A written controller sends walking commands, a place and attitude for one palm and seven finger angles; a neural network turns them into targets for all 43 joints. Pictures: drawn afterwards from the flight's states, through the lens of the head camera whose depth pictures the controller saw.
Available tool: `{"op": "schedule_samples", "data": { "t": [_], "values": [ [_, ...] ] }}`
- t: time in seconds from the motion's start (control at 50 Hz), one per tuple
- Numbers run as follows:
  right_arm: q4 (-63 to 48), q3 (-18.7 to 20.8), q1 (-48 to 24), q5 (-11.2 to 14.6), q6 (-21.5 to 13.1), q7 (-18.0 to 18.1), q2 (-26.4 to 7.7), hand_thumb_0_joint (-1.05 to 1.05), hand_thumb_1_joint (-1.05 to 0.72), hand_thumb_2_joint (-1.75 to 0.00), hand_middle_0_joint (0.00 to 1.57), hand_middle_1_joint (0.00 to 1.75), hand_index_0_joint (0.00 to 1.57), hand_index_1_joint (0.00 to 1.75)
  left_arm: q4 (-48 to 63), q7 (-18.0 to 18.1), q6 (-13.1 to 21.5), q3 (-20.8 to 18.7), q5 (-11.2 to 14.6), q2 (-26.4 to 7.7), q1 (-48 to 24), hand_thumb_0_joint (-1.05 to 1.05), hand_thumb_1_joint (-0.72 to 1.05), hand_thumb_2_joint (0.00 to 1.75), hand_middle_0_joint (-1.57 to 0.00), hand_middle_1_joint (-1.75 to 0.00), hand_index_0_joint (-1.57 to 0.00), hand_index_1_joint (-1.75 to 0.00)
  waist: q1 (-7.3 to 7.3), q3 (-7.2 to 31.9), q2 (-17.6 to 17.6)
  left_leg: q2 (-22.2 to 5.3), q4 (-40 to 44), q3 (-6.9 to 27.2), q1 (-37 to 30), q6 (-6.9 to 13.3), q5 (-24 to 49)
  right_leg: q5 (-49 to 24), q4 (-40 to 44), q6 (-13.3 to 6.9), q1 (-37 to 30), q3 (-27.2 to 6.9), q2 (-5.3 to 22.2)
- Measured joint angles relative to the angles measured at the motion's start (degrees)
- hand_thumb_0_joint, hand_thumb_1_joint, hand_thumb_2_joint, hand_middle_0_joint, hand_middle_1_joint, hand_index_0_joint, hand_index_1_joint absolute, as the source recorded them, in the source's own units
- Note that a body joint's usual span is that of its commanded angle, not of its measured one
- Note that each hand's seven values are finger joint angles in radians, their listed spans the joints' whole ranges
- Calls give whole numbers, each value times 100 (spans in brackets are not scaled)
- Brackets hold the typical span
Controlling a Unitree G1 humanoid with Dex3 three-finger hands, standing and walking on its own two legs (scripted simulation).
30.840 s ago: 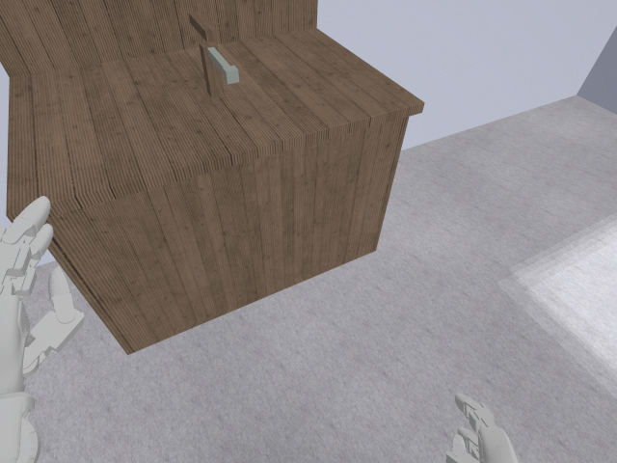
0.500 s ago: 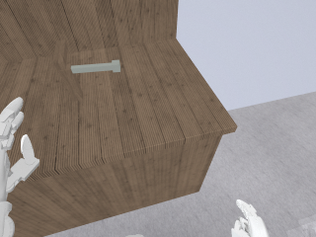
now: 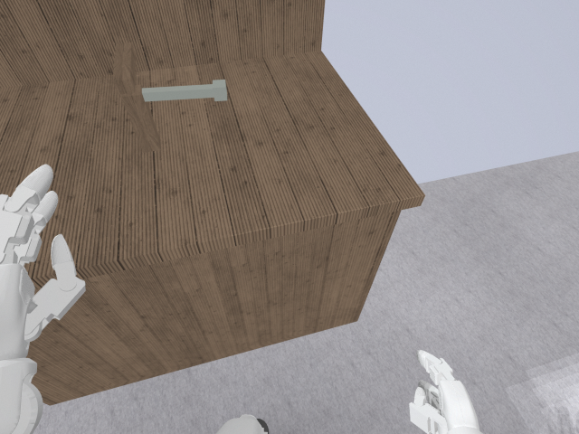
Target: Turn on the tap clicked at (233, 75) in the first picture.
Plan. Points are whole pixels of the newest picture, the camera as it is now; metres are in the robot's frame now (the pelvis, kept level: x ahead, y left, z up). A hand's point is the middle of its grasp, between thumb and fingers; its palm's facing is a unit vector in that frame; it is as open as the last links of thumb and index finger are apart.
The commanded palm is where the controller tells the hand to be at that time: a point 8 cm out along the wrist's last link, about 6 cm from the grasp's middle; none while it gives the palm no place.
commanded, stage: step back with the hand held close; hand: left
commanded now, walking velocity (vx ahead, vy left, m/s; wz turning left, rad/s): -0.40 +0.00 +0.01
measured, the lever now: (220, 90) +0.67 +0.20 +0.11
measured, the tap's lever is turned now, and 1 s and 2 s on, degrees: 82 82 82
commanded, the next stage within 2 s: stop stepping back and stand still in 0.06 s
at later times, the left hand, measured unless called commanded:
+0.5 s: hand out of the picture +0.07 +0.24 +0.17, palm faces +0.43 -0.84 -0.34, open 7.4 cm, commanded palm +0.02 +0.28 +0.19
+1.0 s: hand out of the picture +0.01 +0.24 +0.17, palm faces +0.45 -0.83 -0.33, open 7.4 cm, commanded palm -0.04 +0.28 +0.19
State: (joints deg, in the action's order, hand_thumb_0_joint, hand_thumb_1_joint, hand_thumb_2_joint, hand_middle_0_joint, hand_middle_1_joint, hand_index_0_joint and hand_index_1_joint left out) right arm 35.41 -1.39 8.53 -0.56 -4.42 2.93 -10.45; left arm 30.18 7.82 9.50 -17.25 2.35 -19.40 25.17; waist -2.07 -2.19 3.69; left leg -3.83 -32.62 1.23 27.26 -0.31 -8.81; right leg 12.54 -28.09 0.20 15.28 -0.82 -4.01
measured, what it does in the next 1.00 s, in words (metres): walks backwards: left foot, then right foot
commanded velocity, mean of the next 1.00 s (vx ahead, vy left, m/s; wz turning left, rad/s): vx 0.12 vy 0.01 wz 0.00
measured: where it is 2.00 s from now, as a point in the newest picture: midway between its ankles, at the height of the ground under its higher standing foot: outside the picture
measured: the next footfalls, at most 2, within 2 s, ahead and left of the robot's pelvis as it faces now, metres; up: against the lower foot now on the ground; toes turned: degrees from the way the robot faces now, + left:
left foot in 0.18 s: +0.01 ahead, +0.13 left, +0.00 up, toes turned +3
right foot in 0.40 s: -0.09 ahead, -0.10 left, +0.00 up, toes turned +2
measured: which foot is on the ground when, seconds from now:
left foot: up 0.00-0.16, down 0.18-0.42, up 0.44-0.62, down 0.64-0.82, up 0.84-1.00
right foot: down 0.00-0.18, up 0.20-0.38, down 0.40-1.00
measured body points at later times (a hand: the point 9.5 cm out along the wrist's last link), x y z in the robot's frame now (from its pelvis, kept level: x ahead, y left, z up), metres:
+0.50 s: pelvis -0.13 +0.00 +0.00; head -0.15 +0.00 +0.45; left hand +0.04 +0.28 +0.19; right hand +0.02 -0.23 -0.09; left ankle -0.08 +0.12 -0.69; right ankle -0.07 -0.10 -0.73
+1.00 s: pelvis -0.18 -0.01 +0.00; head -0.20 -0.01 +0.45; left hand -0.02 +0.28 +0.19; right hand -0.03 -0.24 -0.09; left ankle -0.15 +0.12 -0.69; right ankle -0.13 -0.11 -0.73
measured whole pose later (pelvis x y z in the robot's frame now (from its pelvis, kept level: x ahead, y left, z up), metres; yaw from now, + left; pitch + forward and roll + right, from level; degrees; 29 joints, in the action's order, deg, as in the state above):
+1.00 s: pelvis -0.18 -0.01 +0.00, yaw +3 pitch -3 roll +1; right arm 40.3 -0.3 14.8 0.4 -5.0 4.1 -11.8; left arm 26.6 8.0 7.6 -17.3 2.3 -18.6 26.6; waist -0.8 0.1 -0.6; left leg -1.9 -49.8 -2.4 23.4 1.1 -20.3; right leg 12.7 -30.8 -2.8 15.4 3.3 0.3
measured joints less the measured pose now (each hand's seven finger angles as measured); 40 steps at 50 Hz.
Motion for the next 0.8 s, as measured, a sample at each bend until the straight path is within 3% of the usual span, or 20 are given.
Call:
{"op": "schedule_samples", "data": {
  "t": [0.08,0.14,0.18,0.2,0.26,0.3,0.38,0.42,0.46,0.52,0.56,0.6,0.64,0.68,0.72,0.76,0.8],
  "values": [
    [18,48,69,48,163,30,38,1,-90,-90,20,30,20,30,158,-59,27,128,32,-75,290,1,89,90,-21,-30,-21,-30,118,169,-340,366,-1711,-38,289,-126,-1266,-71,-63,-14,268,-95,263],
    [-64,52,150,43,243,90,-4,1,-90,-90,20,30,20,30,207,-38,65,-22,37,-225,452,1,89,90,-21,-30,-21,-30,254,275,-563,386,-1143,-180,-203,-106,-1273,-200,-103,65,494,-135,439],
    [-182,102,231,59,221,131,-132,1,-90,-90,20,30,20,30,257,10,81,-123,66,-315,455,1,89,90,-21,-30,-21,-30,328,325,-515,237,-141,-171,-705,0,-648,-195,-314,131,742,-55,445],
    [-182,160,221,76,192,160,-145,1,-90,-90,20,30,20,30,244,37,95,-186,84,-385,388,1,89,90,-22,-30,-21,-30,359,282,-571,278,-25,-169,-688,51,-450,-96,-526,148,899,-50,503],
    [-116,224,220,90,54,155,-75,1,-91,-90,20,30,20,30,84,103,17,-360,132,-433,269,1,89,90,-21,-30,-21,-30,264,106,-748,364,-27,-306,-678,74,-402,964,-1715,127,1254,-237,417],
    [-101,227,340,104,-103,111,-53,1,-91,-90,20,30,20,30,59,144,-109,-365,132,-346,230,1,89,90,-21,-30,-21,-30,277,84,-662,329,94,-247,-724,65,-284,1103,-2181,121,1240,-160,330],
    [-33,107,586,122,-180,34,-27,1,-90,-90,20,30,20,30,20,190,-228,-261,58,-173,348,1,89,90,-21,-30,-21,-30,277,223,-504,238,175,-198,-738,35,-258,1041,-1130,54,459,119,300],
    [8,67,619,81,-111,28,-34,1,-90,-90,20,30,20,30,-72,159,-258,-179,-7,-124,312,1,89,90,-21,-30,-21,-30,255,260,-422,211,-124,-174,-571,26,-681,433,-409,-104,125,179,257],
    [169,74,557,55,-26,25,-71,1,-90,-90,20,30,20,30,-154,108,-300,-46,-36,-36,192,1,89,90,-21,-30,-21,-30,215,227,-336,254,-1032,-83,-261,37,-1272,-34,-358,-241,149,229,229],
    [468,38,513,56,54,30,-63,2,-90,-90,20,30,20,30,-259,72,-332,62,-13,47,146,1,89,90,-21,-30,-21,-30,174,348,-487,380,-2261,-205,-34,47,-1339,-102,-253,-300,171,144,319],
    [505,1,557,60,60,77,-51,2,-90,-90,20,30,20,30,-336,80,-343,56,-8,28,144,1,89,90,-21,-30,-21,-30,201,486,-597,329,-2023,-381,-263,101,-1367,-81,-200,-312,244,176,421],
    [419,-12,613,63,15,147,-84,2,-90,-90,20,30,20,30,-360,114,-363,37,3,-4,116,1,89,90,-21,-30,-21,-30,230,571,-620,253,-1150,-488,-754,181,-1494,76,-279,-294,372,276,487],
    [238,18,628,45,-71,211,-202,2,-90,-90,20,30,20,30,-312,160,-358,1,25,-32,40,1,89,90,-21,-30,-21,-30,316,563,-450,170,-152,-315,-1164,259,-1594,569,-653,-251,623,393,406],
    [170,87,546,58,-102,220,-163,2,-90,-90,20,30,20,30,-339,163,-381,-120,11,-148,-61,1,89,90,-21,-30,-21,-30,343,406,-493,181,-166,-373,-1127,204,-764,1110,-1752,-116,951,264,347],
    [174,124,593,104,-145,157,-85,2,-90,-90,20,30,20,30,-500,134,-350,-205,3,-224,-40,1,89,90,-21,-30,-21,-30,422,437,-509,222,-140,-380,-1152,197,-652,1165,-2775,-69,1163,190,307],
    [231,107,690,129,-163,97,-53,1,-91,-90,20,30,20,30,-625,117,-348,-197,11,-207,47,1,89,90,-21,-30,-21,-30,479,510,-430,208,35,-308,-1207,154,-598,1132,-2581,-73,982,285,344],
    [232,60,795,111,-144,84,-44,1,-90,-90,20,30,20,30,-599,113,-366,-177,27,-192,190,1,89,90,-21,-30,-21,-30,477,532,-330,146,52,-250,-1188,99,-631,1156,-1592,-102,494,416,357]
  ]
}}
